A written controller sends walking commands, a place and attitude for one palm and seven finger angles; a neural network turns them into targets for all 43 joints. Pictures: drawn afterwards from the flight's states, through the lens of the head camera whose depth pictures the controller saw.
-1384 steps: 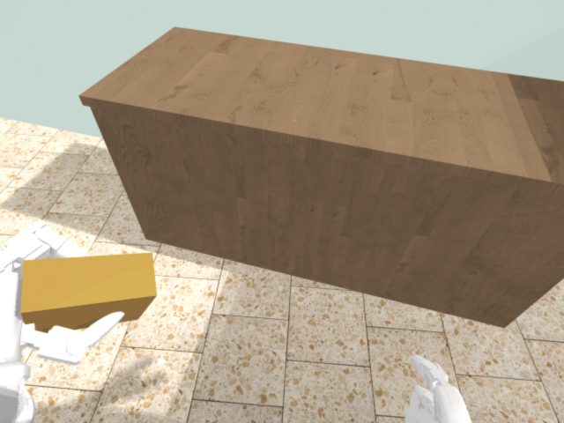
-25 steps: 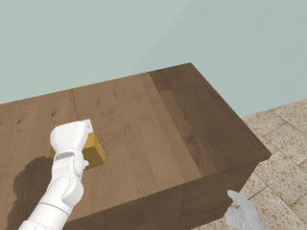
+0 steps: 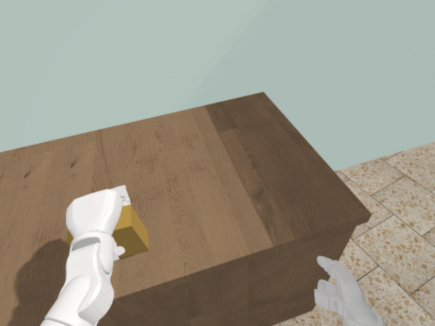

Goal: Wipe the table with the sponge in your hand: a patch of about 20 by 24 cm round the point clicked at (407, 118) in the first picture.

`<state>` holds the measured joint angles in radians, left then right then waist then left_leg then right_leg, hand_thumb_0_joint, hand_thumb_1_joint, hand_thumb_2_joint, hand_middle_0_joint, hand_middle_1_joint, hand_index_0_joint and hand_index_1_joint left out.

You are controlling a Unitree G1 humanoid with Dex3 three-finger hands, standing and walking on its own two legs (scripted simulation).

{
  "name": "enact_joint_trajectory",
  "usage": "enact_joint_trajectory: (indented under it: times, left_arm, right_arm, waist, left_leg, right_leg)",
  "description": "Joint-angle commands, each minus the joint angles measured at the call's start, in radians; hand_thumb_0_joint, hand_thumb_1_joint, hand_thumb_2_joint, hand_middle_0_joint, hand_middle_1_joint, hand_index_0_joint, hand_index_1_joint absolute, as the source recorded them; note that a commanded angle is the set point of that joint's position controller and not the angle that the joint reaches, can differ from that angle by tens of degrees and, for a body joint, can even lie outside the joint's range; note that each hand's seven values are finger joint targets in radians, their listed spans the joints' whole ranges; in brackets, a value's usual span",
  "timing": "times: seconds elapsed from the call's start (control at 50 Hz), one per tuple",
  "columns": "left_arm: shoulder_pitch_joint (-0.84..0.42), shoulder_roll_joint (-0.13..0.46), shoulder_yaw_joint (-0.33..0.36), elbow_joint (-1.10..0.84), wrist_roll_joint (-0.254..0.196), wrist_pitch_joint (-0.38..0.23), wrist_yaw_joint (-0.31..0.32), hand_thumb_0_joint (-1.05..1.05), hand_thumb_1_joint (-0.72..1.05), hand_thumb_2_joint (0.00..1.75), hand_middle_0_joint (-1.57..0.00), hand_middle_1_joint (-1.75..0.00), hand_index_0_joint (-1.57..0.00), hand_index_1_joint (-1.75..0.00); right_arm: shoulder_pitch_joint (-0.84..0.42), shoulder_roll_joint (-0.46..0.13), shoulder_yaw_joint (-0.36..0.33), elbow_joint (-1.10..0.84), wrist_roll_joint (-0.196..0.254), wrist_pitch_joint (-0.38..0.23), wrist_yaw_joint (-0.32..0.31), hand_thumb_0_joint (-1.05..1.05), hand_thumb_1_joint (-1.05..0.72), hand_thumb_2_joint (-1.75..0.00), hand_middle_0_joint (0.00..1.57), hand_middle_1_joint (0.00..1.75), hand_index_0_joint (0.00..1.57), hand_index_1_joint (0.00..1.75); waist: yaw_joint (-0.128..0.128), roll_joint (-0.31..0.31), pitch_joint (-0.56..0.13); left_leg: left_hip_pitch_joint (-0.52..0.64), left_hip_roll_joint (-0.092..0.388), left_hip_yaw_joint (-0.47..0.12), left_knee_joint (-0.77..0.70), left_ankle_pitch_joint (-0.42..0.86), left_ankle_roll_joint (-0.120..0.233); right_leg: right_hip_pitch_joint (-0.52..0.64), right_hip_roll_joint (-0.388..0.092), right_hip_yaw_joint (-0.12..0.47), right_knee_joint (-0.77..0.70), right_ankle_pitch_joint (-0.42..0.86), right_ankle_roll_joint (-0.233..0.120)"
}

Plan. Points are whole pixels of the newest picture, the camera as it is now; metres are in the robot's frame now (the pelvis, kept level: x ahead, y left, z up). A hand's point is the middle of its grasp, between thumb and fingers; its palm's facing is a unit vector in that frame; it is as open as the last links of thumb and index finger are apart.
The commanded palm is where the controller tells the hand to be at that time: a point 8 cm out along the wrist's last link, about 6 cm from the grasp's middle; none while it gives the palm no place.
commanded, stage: slide across to the third lane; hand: left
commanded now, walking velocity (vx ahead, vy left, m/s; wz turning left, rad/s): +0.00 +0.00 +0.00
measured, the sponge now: (115, 239) +0.26 +0.25 +0.02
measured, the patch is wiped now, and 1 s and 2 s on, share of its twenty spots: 0.90 0.90 0.90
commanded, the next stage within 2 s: wipe forward along the third lane in 0.62 s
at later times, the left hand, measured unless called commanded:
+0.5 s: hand (129, 221) +0.27 +0.21 +0.07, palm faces +0.00 -0.07 -1.00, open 9.2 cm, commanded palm +0.25 +0.19 +0.12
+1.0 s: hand (148, 206) +0.31 +0.19 +0.07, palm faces -0.01 -0.07 -1.00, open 9.2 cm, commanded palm +0.29 +0.18 +0.11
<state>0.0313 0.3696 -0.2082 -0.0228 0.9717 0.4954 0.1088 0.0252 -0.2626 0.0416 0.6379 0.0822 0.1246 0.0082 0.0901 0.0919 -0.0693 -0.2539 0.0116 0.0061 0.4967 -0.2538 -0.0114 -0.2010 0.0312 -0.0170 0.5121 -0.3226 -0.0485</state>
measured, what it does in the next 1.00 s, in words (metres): stands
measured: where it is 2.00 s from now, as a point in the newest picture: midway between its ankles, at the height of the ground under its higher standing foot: outside the picture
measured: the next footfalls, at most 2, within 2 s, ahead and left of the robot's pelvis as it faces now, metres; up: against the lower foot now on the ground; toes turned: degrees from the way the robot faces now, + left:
none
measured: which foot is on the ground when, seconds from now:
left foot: down 0.00-1.00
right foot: down 0.00-1.00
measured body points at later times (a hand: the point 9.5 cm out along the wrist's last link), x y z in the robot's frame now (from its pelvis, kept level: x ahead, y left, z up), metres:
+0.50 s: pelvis -0.02 +0.00 +0.00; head -0.03 -0.05 +0.45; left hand +0.27 +0.21 +0.12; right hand +0.23 -0.19 -0.09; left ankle +0.00 +0.13 -0.74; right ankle -0.03 -0.09 -0.74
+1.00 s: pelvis -0.02 -0.01 +0.00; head -0.04 -0.05 +0.45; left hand +0.31 +0.19 +0.12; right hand +0.23 -0.21 -0.09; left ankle +0.00 +0.13 -0.74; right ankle -0.03 -0.09 -0.74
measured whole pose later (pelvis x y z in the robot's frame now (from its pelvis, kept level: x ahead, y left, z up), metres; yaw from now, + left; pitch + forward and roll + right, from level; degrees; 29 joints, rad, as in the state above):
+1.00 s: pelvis -0.02 -0.01 +0.00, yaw +1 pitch +1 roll +1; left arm -0.37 0.24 -0.37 0.37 0.99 0.58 0.10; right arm -0.03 -0.25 0.05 0.71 0.09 0.14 -0.02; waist 0.09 0.07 -0.07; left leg -0.28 0.01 -0.01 0.48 -0.20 -0.02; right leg -0.24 0.04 -0.04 0.52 -0.29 -0.06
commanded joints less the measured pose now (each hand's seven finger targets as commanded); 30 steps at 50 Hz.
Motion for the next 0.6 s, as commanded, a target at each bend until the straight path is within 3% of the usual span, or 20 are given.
enact_joint_trajectory:
  times: [0.0,0.02,0.1,0.12,0.14,0.18,0.2,0.22,0.26,0.3,0.32,0.38,0.4,0.42,0.48,0.5,0.52,0.54,0.56,0.58]
  left_arm:
    - [-0.203,0.14,0.078,-0.124,-0.011,0.013,-0.016,0.0,0.1,1.3,-1.2,-1.6,-1.2,-1.6]
    - [-0.196,0.076,0.022,-0.129,-0.016,0.017,-0.021,0.0,0.1,1.3,-1.2,-1.6,-1.2,-1.6]
    - [-0.287,0.101,0.022,-0.133,-0.013,0.008,-0.034,0.0,0.1,1.3,-1.2,-1.6,-1.2,-1.6]
    - [-0.303,0.071,-0.004,-0.124,-0.02,0.005,-0.037,0.0,0.1,1.3,-1.2,-1.6,-1.2,-1.6]
    - [-0.312,0.094,0.012,-0.112,-0.014,-0.001,-0.038,0.0,0.1,1.3,-1.2,-1.6,-1.2,-1.6]
    - [-0.347,0.08,-0.005,-0.085,-0.01,-0.01,-0.044,0.0,0.1,1.3,-1.2,-1.6,-1.2,-1.6]
    - [-0.369,0.088,0.007,-0.097,-0.015,-0.018,-0.041,0.0,0.1,1.3,-1.2,-1.6,-1.2,-1.6]
    - [-0.377,0.019,-0.051,-0.08,-0.014,-0.025,-0.043,0.0,0.1,1.3,-1.2,-1.6,-1.2,-1.6]
    - [-0.377,0.02,-0.05,-0.055,-0.015,-0.04,-0.043,0.0,0.1,1.3,-1.2,-1.6,-1.2,-1.6]
    - [-0.413,0.021,-0.051,-0.063,-0.009,-0.053,-0.037,0.0,0.1,1.3,-1.2,-1.6,-1.2,-1.6]
    - [-0.401,-0.027,-0.09,-0.054,-0.014,-0.057,-0.036,0.0,0.1,1.3,-1.2,-1.6,-1.2,-1.6]
    - [-0.424,-0.039,-0.103,-0.034,-0.008,-0.065,-0.025,0.0,0.1,1.3,-1.2,-1.6,-1.2,-1.6]
    - [-0.434,-0.007,-0.067,-0.039,-0.01,-0.066,-0.015,0.0,0.1,1.3,-1.2,-1.6,-1.2,-1.6]
    - [-0.425,-0.053,-0.104,-0.026,-0.014,-0.059,-0.011,0.0,0.1,1.3,-1.2,-1.6,-1.2,-1.6]
    - [-0.501,-0.078,-0.136,0.005,-0.001,-0.047,0.003,0.0,0.1,1.3,-1.2,-1.6,-1.2,-1.6]
    - [-0.537,-0.068,-0.128,-0.004,-0.001,-0.042,0.01,0.0,0.1,1.3,-1.2,-1.6,-1.2,-1.6]
    - [-0.545,-0.114,-0.166,0.009,-0.008,-0.037,0.016,0.0,0.1,1.3,-1.2,-1.6,-1.2,-1.6]
    - [-0.54,-0.094,-0.15,0.034,0.005,-0.032,0.022,0.0,0.1,1.3,-1.2,-1.6,-1.2,-1.6]
    - [-0.516,-0.128,-0.176,0.046,0.001,-0.02,0.022,0.0,0.1,1.3,-1.2,-1.6,-1.2,-1.6]
    - [-0.533,-0.117,-0.172,0.04,0.005,-0.014,0.025,0.0,0.1,1.3,-1.2,-1.6,-1.2,-1.6]
  right_arm:
    - [-0.229,-0.102,-0.043,-0.162,-0.002,-0.057,-0.023,0.0,-0.9,-0.9,0.2,0.3,0.2,0.3]
    - [-0.228,-0.09,-0.043,-0.176,-0.002,-0.058,-0.023,0.0,-0.9,-0.9,0.2,0.3,0.2,0.3]
    - [-0.245,-0.091,-0.039,-0.162,-0.003,-0.067,-0.031,0.0,-0.9,-0.9,0.2,0.3,0.2,0.3]
    - [-0.235,-0.085,-0.039,-0.165,-0.002,-0.069,-0.035,0.0,-0.9,-0.9,0.2,0.3,0.2,0.3]
    - [-0.237,-0.082,-0.037,-0.159,-0.001,-0.074,-0.036,0.0,-0.9,-0.9,0.2,0.3,0.2,0.3]
    - [-0.238,-0.083,-0.036,-0.149,-0.002,-0.076,-0.041,0.0,-0.9,-0.9,0.2,0.3,0.2,0.3]
    - [-0.245,-0.087,-0.038,-0.147,-0.002,-0.079,-0.042,0.0,-0.9,-0.9,0.2,0.3,0.2,0.3]
    - [-0.236,-0.079,-0.038,-0.152,-0.002,-0.082,-0.042,0.0,-0.9,-0.9,0.2,0.3,0.2,0.3]
    - [-0.233,-0.08,-0.04,-0.144,-0.003,-0.09,-0.04,0.0,-0.9,-0.9,0.2,0.3,0.2,0.3]
    - [-0.235,-0.083,-0.043,-0.141,-0.004,-0.094,-0.038,0.0,-0.9,-0.9,0.2,0.3,0.2,0.3]
    - [-0.231,-0.077,-0.045,-0.148,-0.003,-0.096,-0.037,0.0,-0.9,-0.9,0.2,0.3,0.2,0.3]
    - [-0.239,-0.075,-0.046,-0.134,-0.002,-0.097,-0.029,0.0,-0.9,-0.9,0.2,0.3,0.2,0.3]
    - [-0.238,-0.081,-0.05,-0.13,-0.003,-0.1,-0.029,0.0,-0.9,-0.9,0.2,0.3,0.2,0.3]
    - [-0.238,-0.074,-0.048,-0.137,-0.002,-0.098,-0.026,0.0,-0.9,-0.9,0.2,0.3,0.2,0.3]
    - [-0.257,-0.071,-0.046,-0.12,0.004,-0.094,-0.021,0.0,-0.9,-0.9,0.2,0.3,0.2,0.3]
    - [-0.259,-0.074,-0.047,-0.121,0.005,-0.096,-0.019,0.0,-0.9,-0.9,0.2,0.3,0.2,0.3]
    - [-0.254,-0.066,-0.047,-0.126,0.006,-0.099,-0.016,0.0,-0.9,-0.9,0.2,0.3,0.2,0.3]
    - [-0.258,-0.068,-0.047,-0.113,0.008,-0.098,-0.012,0.0,-0.9,-0.9,0.2,0.3,0.2,0.3]
    - [-0.257,-0.066,-0.047,-0.116,0.005,-0.094,-0.007,0.0,-0.9,-0.9,0.2,0.3,0.2,0.3]
    - [-0.268,-0.068,-0.047,-0.113,0.006,-0.088,-0.003,0.0,-0.9,-0.9,0.2,0.3,0.2,0.3]
  waist:
    - [0.0,-0.118,-0.14]
    - [-0.004,-0.113,-0.145]
    - [-0.006,-0.099,-0.136]
    - [-0.011,-0.102,-0.148]
    - [-0.009,-0.114,-0.148]
    - [-0.015,-0.129,-0.137]
    - [-0.013,-0.109,-0.135]
    - [-0.02,-0.114,-0.134]
    - [-0.018,-0.144,-0.141]
    - [-0.016,-0.136,-0.158]
    - [-0.019,-0.137,-0.162]
    - [-0.017,-0.151,-0.164]
    - [-0.01,-0.139,-0.172]
    - [-0.012,-0.144,-0.165]
    - [-0.016,-0.154,-0.152]
    - [-0.014,-0.128,-0.157]
    - [-0.016,-0.133,-0.168]
    - [-0.013,-0.136,-0.177]
    - [-0.007,-0.147,-0.181]
    - [-0.008,-0.145,-0.187]
  left_leg:
    - [0.084,-0.051,-0.045,-0.021,0.228,0.054]
    - [0.084,-0.055,-0.037,-0.016,0.232,0.06]
    - [0.1,-0.052,-0.048,-0.031,0.206,0.059]
    - [0.1,-0.053,-0.042,-0.028,0.201,0.064]
    - [0.101,-0.055,-0.046,-0.029,0.198,0.062]
    - [0.101,-0.053,-0.045,-0.033,0.193,0.06]
    - [0.11,-0.049,-0.049,-0.045,0.18,0.059]
    - [0.108,-0.049,-0.045,-0.041,0.179,0.062]
    - [0.111,-0.048,-0.049,-0.043,0.18,0.061]
    - [0.12,-0.047,-0.049,-0.047,0.179,0.059]
    - [0.117,-0.046,-0.046,-0.043,0.179,0.061]
    - [0.119,-0.044,-0.048,-0.044,0.185,0.056]
    - [0.125,-0.043,-0.05,-0.048,0.188,0.054]
    - [0.114,-0.041,-0.048,-0.049,0.184,0.055]
    - [0.118,-0.036,-0.05,-0.055,0.173,0.048]
    - [0.124,-0.034,-0.054,-0.064,0.156,0.046]
    - [0.124,-0.036,-0.048,-0.057,0.154,0.052]
    - [0.13,-0.035,-0.05,-0.052,0.171,0.047]
    - [0.123,-0.035,-0.05,-0.052,0.184,0.048]
    - [0.125,-0.034,-0.048,-0.049,0.19,0.045]
  right_leg:
    - [0.025,-0.002,0.113,-0.081,0.383,-0.021]
    - [0.03,-0.003,0.089,-0.08,0.383,-0.016]
    - [0.01,-0.003,0.105,-0.096,0.332,-0.022]
    - [0.017,-0.005,0.088,-0.099,0.323,-0.018]
    - [0.016,-0.007,0.097,-0.102,0.318,-0.016]
    - [0.005,-0.007,0.099,-0.108,0.313,-0.016]
    - [0.0,-0.005,0.101,-0.113,0.281,-0.022]
    - [-0.009,-0.002,0.074,-0.11,0.27,-0.02]
    - [-0.01,-0.003,0.082,-0.116,0.279,-0.018]
    - [-0.01,-0.001,0.092,-0.112,0.269,-0.023]
    - [-0.009,-0.002,0.068,-0.111,0.265,-0.02]
    - [-0.019,-0.005,0.073,-0.109,0.276,-0.02]
    - [-0.009,-0.002,0.078,-0.107,0.277,-0.025]
    - [-0.011,-0.001,0.052,-0.104,0.264,-0.022]
    - [-0.039,-0.002,0.051,-0.107,0.23,-0.022]
    - [-0.046,0.002,0.052,-0.105,0.195,-0.028]
    - [-0.043,0.001,0.03,-0.103,0.192,-0.025]
    - [-0.043,0.002,0.038,-0.096,0.215,-0.029]
    - [-0.031,0.001,0.027,-0.092,0.234,-0.028]
    - [-0.031,-0.001,0.036,-0.089,0.246,-0.028]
